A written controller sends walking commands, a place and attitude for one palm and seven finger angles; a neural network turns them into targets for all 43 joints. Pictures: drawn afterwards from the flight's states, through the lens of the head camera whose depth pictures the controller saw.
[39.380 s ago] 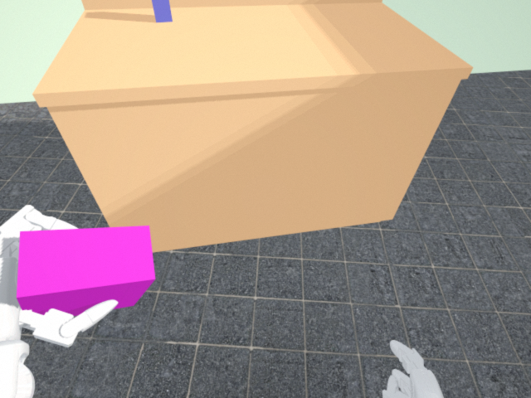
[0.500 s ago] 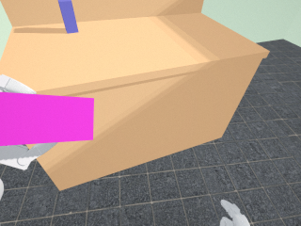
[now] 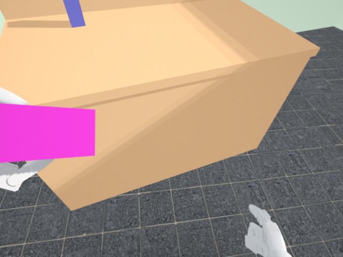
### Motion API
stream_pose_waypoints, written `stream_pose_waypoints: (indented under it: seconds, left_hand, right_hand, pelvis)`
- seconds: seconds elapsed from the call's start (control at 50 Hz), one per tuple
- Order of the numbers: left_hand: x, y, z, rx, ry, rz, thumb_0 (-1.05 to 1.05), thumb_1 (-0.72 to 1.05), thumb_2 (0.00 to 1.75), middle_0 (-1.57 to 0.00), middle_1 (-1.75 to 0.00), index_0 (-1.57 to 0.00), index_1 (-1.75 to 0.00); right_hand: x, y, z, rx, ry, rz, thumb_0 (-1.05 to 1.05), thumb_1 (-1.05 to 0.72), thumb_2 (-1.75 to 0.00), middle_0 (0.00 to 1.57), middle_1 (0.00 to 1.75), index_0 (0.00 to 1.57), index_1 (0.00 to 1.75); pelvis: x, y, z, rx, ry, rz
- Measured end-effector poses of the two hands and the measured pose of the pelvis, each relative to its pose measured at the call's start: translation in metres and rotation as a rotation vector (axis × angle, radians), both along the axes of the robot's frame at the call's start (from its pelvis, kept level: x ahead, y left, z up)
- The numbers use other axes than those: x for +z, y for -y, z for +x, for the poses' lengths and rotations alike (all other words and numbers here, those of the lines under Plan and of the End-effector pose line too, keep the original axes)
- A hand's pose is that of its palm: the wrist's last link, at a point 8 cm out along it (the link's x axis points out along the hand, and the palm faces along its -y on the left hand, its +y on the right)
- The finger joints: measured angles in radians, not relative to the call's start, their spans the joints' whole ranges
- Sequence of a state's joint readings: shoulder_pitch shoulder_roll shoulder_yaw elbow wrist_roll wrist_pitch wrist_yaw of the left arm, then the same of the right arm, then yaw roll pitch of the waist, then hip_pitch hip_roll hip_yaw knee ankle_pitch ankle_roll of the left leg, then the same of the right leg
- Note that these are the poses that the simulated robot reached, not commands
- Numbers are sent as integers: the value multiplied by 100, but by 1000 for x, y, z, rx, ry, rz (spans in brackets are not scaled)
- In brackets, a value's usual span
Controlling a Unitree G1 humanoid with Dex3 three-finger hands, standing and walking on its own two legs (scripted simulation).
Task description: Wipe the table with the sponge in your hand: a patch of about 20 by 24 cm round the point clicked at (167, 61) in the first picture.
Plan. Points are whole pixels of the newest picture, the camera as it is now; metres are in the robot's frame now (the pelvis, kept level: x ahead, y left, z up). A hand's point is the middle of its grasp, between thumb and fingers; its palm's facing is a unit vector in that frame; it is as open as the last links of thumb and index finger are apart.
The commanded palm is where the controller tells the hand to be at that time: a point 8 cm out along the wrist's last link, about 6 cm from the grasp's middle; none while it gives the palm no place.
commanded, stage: stand and wait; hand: left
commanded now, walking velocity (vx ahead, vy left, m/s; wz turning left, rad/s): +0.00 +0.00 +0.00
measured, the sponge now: (52, 132) +0.24 +0.20 +0.24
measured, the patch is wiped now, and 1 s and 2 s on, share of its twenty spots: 1.00 1.00 1.00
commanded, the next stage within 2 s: none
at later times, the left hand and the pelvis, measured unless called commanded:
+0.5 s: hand (3, 141) +0.20 +0.23 +0.27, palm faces +0.49 -0.80 -0.35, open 10.3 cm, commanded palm +0.14 +0.28 +0.28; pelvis -0.02 +0.00 +0.00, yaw -1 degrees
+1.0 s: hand (5, 141) +0.21 +0.23 +0.26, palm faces +0.48 -0.80 -0.37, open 10.3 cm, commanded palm +0.14 +0.28 +0.28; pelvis -0.02 +0.01 +0.00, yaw -1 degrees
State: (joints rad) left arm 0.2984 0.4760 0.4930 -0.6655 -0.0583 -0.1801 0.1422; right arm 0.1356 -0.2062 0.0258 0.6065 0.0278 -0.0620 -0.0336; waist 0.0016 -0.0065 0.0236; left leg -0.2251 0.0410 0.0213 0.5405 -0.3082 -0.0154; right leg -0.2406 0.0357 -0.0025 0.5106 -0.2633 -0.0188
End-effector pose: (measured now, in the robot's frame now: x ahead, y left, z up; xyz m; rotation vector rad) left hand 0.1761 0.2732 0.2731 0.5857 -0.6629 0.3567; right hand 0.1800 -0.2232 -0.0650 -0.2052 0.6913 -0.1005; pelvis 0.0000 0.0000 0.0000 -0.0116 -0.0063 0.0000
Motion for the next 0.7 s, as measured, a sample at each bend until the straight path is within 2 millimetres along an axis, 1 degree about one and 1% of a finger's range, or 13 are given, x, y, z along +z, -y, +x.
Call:
stream_pose_waypoints:
  seconds: [0.08, 0.16, 0.26, 0.5, 0.6, 0.7]
  left_hand:
    - [2, -5, -1, 24, 17, -30, -1, -53, 103, -71, -131, -73, -130]
    - [0, -2, -4, 12, 12, -52, -1, -53, 103, -71, -132, -73, -130]
    - [-1, 3, -10, -10, 2, -48, -1, -53, 103, -71, -132, -73, -130]
    - [1, 3, -17, 4, 2, -45, -1, -53, 103, -71, -132, -73, -130]
    - [-2, 4, -17, -2, -14, -42, -1, -53, 103, -71, -132, -73, -130]
    - [-3, 4, -17, -5, -21, -35, -1, -53, 103, -71, -132, -73, -130]
  right_hand:
    - [1, -4, 1, 11, 8, 9, 2, -90, -90, 20, 30, 20, 30]
    - [3, -6, -2, 12, 18, 13, 2, -90, -90, 20, 30, 20, 30]
    - [2, -6, -11, 8, 13, 13, 2, -90, -90, 20, 30, 20, 30]
    - [-7, 3, -36, -17, -25, 12, 2, -90, -90, 20, 30, 20, 30]
    - [-10, 6, -43, -31, -36, 9, 2, -90, -90, 20, 30, 20, 30]
    - [-10, 8, -46, -40, -37, 7, 2, -90, -90, 20, 30, 20, 30]
  pelvis:
    - [1, 0, -3, 0, 1, -4]
    - [2, -1, -6, -3, 0, -4]
    - [3, -1, -11, -7, 2, -2]
    - [3, 0, -21, -11, 1, -1]
    - [3, 0, -23, -12, -1, -3]
    - [3, -1, -23, -15, -1, -1]
